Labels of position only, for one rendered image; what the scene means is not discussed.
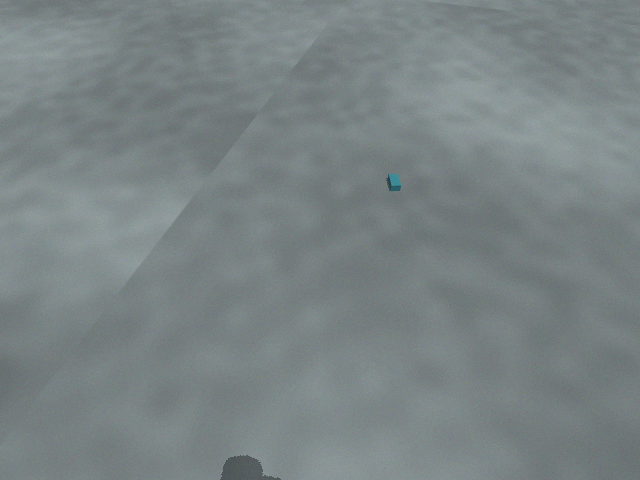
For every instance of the small box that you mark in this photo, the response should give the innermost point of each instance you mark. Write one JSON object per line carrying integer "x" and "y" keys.
{"x": 394, "y": 182}

